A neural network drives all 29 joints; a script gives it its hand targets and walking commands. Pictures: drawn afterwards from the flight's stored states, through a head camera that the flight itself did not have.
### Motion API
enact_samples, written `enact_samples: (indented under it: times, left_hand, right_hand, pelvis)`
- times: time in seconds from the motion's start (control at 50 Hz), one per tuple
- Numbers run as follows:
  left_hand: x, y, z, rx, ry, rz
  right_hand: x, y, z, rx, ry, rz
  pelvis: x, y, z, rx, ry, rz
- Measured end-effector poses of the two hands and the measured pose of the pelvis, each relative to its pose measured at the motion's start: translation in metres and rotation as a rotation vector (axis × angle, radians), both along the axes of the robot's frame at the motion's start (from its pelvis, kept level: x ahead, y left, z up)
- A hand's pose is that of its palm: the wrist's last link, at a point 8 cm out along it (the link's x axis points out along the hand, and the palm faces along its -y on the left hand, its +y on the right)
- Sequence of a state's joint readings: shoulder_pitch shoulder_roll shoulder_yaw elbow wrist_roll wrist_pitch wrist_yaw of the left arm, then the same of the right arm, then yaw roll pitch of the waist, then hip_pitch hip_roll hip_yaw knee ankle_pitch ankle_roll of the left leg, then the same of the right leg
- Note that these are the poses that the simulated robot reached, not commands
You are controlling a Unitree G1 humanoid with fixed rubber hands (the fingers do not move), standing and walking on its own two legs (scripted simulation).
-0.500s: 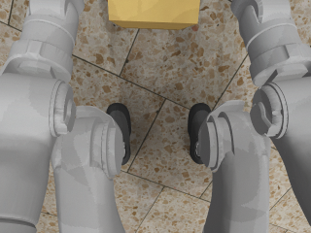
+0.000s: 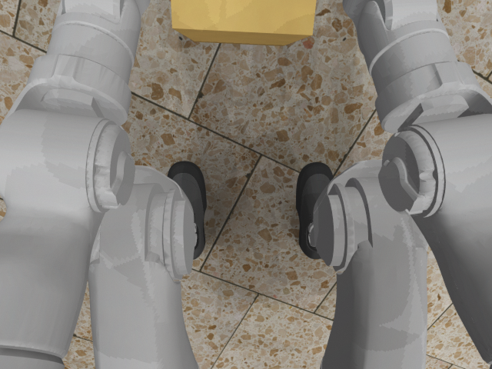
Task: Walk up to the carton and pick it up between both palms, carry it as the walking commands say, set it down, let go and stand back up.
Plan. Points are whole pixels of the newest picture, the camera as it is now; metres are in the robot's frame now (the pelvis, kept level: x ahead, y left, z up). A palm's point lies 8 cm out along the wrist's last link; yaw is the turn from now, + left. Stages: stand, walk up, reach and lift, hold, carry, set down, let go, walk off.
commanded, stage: reach and lift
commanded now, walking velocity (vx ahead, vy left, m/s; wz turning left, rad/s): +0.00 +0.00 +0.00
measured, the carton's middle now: out of the picture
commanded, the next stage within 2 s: none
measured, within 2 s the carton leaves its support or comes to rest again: leaves its support in 0.82 s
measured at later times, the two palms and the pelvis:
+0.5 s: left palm out of the picture +0.56 +0.15 -0.19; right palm out of the picture +0.56 -0.10 -0.19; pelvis +0.01 +0.00 -0.01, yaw +0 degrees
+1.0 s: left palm out of the picture +0.55 +0.15 -0.18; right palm out of the picture +0.55 -0.09 -0.17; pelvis +0.01 +0.00 -0.01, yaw +1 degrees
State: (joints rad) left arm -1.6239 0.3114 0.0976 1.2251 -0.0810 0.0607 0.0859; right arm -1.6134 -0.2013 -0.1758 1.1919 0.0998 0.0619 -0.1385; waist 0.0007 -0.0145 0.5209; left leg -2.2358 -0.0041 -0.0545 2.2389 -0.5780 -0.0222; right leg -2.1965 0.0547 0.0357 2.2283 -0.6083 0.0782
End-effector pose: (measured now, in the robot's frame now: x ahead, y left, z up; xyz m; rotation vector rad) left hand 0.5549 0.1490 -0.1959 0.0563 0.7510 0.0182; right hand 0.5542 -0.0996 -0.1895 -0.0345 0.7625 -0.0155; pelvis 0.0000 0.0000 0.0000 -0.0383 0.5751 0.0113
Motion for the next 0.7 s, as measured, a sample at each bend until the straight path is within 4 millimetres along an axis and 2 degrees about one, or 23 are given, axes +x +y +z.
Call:
enact_samples:
  times: [0.34, 0.7]
  left_hand:
    - [0.009, 0.002, 0.003, -0.021, 0.045, -0.046]
    - [0.007, 0.001, 0.004, -0.004, 0.051, -0.018]
  right_hand:
    - [0.009, -0.002, 0.003, 0.028, 0.044, -0.003]
    - [0.007, 0.0, 0.005, 0.033, 0.048, -0.014]
  pelvis:
    - [0.008, 0.002, -0.01, 0.002, -0.001, 0.001]
    - [0.015, -0.003, -0.009, 0.006, 0.019, 0.012]
